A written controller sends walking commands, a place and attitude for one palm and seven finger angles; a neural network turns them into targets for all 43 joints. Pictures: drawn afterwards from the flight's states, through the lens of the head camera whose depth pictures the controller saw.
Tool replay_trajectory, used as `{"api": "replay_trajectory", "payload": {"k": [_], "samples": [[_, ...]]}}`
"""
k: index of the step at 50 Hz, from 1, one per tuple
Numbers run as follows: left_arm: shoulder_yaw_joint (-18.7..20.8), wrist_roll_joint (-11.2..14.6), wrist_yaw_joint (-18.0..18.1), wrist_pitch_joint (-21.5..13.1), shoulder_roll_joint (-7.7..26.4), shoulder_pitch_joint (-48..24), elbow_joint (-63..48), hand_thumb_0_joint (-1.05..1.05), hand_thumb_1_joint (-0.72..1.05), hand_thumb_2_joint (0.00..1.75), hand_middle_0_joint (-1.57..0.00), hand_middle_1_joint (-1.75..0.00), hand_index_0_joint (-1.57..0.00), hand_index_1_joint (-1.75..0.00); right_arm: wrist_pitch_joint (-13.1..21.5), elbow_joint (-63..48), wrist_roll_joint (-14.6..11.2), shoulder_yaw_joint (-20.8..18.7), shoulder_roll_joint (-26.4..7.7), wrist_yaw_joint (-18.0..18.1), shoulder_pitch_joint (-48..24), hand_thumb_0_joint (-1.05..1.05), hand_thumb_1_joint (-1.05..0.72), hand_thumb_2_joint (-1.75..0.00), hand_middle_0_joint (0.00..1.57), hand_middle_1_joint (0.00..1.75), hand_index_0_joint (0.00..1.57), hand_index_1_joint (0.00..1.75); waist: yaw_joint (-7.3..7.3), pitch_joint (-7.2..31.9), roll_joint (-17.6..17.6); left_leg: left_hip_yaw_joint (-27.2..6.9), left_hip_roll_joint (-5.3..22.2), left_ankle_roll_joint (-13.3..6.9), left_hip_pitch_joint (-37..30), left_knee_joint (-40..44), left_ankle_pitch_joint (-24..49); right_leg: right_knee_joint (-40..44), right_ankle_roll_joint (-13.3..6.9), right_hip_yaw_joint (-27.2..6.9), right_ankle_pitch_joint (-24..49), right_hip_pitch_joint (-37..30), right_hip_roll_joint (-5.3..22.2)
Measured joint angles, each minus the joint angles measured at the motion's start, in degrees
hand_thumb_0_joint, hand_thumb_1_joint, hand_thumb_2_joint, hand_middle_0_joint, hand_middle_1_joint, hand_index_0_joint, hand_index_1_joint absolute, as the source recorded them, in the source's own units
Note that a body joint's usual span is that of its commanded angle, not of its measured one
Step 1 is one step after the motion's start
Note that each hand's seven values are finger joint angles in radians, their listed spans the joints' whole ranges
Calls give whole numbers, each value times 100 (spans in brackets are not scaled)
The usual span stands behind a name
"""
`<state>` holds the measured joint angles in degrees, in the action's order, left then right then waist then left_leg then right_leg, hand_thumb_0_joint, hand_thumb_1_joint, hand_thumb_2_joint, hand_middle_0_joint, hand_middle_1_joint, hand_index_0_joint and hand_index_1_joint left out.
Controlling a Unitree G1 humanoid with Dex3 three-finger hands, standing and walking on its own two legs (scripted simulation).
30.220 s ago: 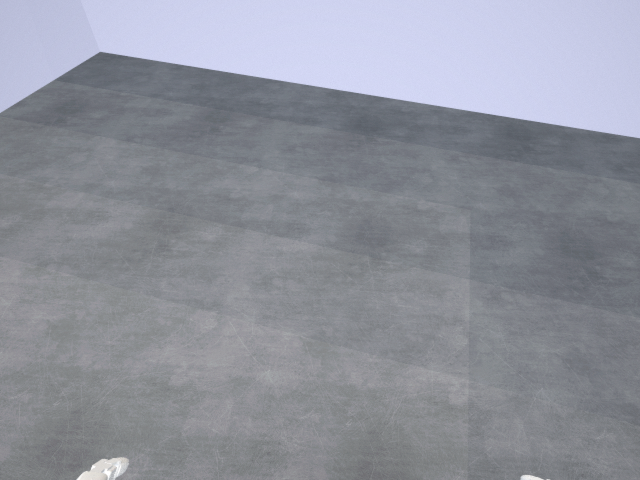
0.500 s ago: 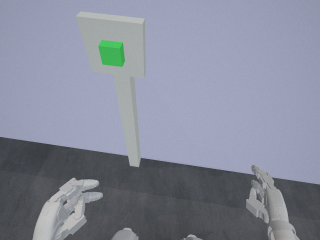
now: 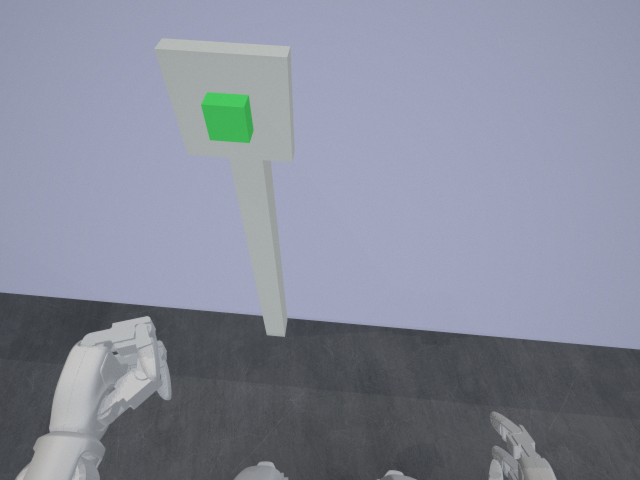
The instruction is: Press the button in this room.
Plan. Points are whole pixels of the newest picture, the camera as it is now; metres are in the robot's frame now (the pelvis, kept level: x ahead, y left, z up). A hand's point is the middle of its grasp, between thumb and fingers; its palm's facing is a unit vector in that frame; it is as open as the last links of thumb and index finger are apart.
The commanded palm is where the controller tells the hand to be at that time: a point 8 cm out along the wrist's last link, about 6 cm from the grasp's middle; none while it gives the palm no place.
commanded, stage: raise the hand and make a fist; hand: left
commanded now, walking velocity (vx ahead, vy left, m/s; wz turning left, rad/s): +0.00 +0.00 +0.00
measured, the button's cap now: (229, 116) +0.57 +0.17 +0.14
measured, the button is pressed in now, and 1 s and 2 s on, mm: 0 0 0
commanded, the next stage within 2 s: aim a knuckle at the button in 1.02 s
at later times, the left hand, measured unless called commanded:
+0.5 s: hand (140, 323) +0.25 +0.20 +0.11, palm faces -0.02 -1.00 -0.07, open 3.1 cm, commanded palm +0.23 +0.26 +0.13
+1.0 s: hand (144, 318) +0.25 +0.19 +0.13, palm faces +0.01 -1.00 -0.06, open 3.1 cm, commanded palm +0.22 +0.24 +0.14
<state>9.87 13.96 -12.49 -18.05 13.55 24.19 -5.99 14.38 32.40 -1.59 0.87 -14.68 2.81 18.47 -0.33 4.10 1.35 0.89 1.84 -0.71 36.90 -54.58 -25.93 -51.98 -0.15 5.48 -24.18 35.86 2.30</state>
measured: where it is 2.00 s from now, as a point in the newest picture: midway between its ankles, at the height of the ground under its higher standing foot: outside the picture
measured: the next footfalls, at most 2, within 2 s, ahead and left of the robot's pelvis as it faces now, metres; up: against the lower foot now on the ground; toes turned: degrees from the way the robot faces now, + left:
none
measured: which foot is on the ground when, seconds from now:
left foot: down 0.00-1.00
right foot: down 0.00-1.00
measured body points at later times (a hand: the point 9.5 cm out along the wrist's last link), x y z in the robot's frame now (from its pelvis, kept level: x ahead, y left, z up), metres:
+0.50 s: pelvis +0.03 +0.00 +0.02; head +0.05 -0.01 +0.47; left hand +0.25 +0.26 +0.12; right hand +0.23 -0.21 -0.04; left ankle +0.02 +0.11 -0.69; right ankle +0.02 -0.12 -0.69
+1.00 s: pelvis +0.02 -0.02 +0.03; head +0.02 -0.03 +0.48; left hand +0.24 +0.24 +0.14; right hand +0.20 -0.25 -0.03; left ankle +0.02 +0.11 -0.69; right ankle +0.02 -0.12 -0.69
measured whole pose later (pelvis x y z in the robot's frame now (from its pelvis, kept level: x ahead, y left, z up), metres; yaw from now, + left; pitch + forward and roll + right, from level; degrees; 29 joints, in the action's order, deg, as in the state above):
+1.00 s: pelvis +0.02 -0.02 +0.03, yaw +0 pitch +2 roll -1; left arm 14.9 17.3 -19.0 -8.8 15.3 15.7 -2.6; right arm 15.8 33.4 -2.3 2.4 -15.5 3.8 15.1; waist 1.3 3.2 2.5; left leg 0.5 2.3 0.8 20.8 -40.2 -21.3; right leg -38.7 -1.3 6.1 -20.5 20.2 1.0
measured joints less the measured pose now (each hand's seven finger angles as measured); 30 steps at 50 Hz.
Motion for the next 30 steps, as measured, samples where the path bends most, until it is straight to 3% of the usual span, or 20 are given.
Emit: {"api": "replay_trajectory", "payload": {"k": [5, 13, 21, 30], "samples": [[-204, 3, -350, 259, 44, -93, 15, 2, 90, 90, -128, -147, -128, -148, 147, -35, -43, -27, -59, 48, -276, 2, -91, -90, 21, 30, 20, 30, 23, 48, -15, 9, -16, -30, -122, 79, -39, 108, 37, -8, -14, -132, 8], [176, 138, -183, 576, 84, -230, -208, 2, 90, 90, -130, -149, -129, -150, 105, -243, -44, 82, 136, 17, -504, 1, -91, -90, 20, 30, 20, 30, 108, 149, -36, -24, -12, -3, -635, 437, -31, 498, 37, 33, 1, -674, -20], [160, 160, -588, 1062, 167, -450, -69, 2, 90, 90, -130, -150, -130, -150, -13, -242, -29, 263, 116, 8, -551, 1, -91, -90, 21, 30, 20, 30, 191, 79, 91, -61, -22, 7, -960, 739, 51, 821, 35, 78, 78, -1023, -30], [586, 404, -692, 1078, 297, -834, 74, 2, 90, 90, -130, -150, -130, -150, -41, 8, -40, 297, 58, 62, -352, 1, -91, -90, 21, 30, 20, 30, 202, 19, 101, -71, -5, 68, -1306, 1098, 198, 1116, -17, 94, 180, -1341, -65]]}}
